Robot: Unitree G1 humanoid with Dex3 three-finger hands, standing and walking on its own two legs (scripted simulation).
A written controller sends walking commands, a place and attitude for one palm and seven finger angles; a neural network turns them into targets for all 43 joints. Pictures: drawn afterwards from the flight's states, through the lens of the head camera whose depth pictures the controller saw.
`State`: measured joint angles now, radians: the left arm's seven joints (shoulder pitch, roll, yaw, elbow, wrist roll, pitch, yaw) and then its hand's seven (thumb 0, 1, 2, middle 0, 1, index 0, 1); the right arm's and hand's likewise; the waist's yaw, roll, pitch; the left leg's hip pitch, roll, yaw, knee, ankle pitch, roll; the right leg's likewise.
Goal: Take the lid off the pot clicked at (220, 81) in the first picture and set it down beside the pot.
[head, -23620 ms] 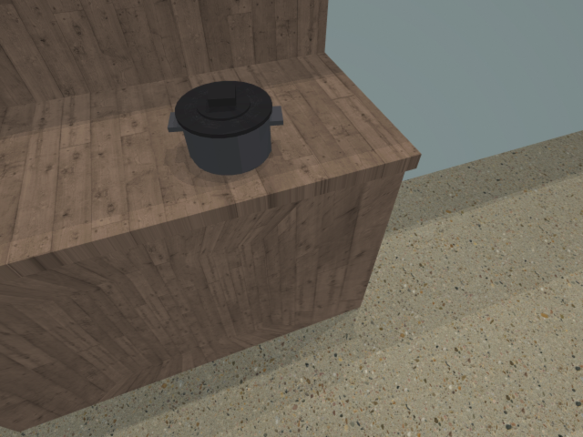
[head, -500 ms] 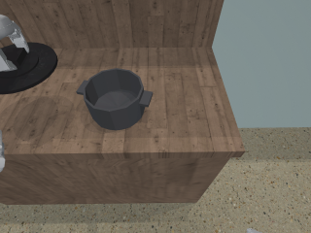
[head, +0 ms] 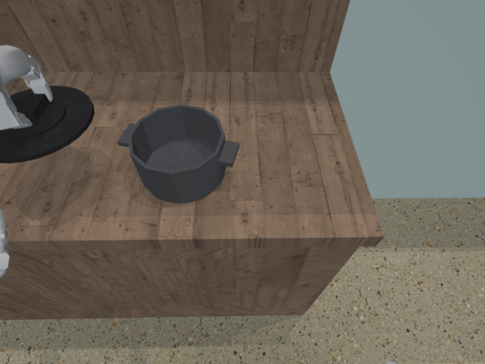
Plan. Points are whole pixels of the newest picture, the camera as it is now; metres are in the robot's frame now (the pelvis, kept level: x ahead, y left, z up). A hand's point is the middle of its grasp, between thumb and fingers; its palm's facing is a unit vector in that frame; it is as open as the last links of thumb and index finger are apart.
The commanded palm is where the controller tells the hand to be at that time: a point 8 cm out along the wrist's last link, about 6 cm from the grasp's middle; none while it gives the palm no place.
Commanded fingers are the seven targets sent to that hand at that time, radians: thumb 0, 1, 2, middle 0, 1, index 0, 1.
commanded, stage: lower the lid onto the table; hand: left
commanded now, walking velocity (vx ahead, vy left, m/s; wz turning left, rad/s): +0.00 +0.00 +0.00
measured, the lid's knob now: (25, 107) +0.48 +0.33 +0.16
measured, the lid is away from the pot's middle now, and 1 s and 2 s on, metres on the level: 0.22 0.23 0.24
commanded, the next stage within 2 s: none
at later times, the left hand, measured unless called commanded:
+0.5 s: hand (19, 128) +0.44 +0.34 +0.15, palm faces -0.41 -0.12 -0.90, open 8.4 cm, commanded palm +0.46 +0.33 +0.22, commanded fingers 0.00 0.57 1.10 -0.79 -0.98 -0.75 -0.94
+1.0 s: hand (34, 142) +0.45 +0.34 +0.11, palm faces -0.47 -0.12 -0.87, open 8.4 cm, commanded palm +0.48 +0.33 +0.19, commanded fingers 0.00 0.57 1.10 -0.79 -0.98 -0.75 -0.94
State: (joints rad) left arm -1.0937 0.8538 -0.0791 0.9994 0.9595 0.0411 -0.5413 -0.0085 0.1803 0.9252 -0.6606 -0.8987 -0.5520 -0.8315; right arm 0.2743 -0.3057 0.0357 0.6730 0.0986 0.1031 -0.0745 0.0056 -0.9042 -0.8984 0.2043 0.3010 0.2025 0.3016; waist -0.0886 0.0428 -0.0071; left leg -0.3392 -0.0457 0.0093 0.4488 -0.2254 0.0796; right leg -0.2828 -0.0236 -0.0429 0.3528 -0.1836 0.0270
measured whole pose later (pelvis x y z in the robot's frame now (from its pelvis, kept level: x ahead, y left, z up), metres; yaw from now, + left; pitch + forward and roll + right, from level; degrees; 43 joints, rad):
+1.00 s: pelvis +0.00 +0.02 -0.01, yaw +0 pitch +10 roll -3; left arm -1.04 0.83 -0.07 1.09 0.96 -0.09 -0.49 0.00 0.19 0.93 -0.66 -0.90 -0.54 -0.83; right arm 0.31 -0.30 0.03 0.69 0.09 0.10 -0.08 0.00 -0.90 -0.90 0.21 0.30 0.20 0.30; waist -0.10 0.03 -0.03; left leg -0.44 -0.06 0.02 0.52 -0.26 0.11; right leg -0.37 -0.03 -0.03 0.40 -0.20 0.03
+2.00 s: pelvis -0.01 +0.03 -0.03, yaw -2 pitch +14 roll -4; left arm -1.06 0.88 -0.07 1.22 0.97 -0.18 -0.45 0.01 0.15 0.89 -0.72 -0.96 -0.57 -0.88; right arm 0.36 -0.31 0.04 0.70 0.10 0.12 -0.10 0.00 -0.90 -0.90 0.21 0.30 0.20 0.30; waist -0.13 0.03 -0.07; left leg -0.63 -0.03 0.03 0.72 -0.34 0.11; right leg -0.56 -0.01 -0.02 0.58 -0.27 0.03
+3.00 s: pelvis -0.02 +0.05 -0.03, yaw -3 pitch +14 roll -5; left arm -0.96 0.82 -0.02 1.10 0.99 -0.20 -0.34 0.00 0.20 0.86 -0.70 -1.03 -0.52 -0.89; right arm 0.33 -0.29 0.03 0.63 0.09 0.17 -0.07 0.00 -0.90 -0.90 0.21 0.30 0.20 0.30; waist -0.10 0.03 -0.10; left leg -0.66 -0.05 0.05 0.74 -0.34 0.14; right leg -0.60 -0.02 0.01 0.61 -0.27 -0.01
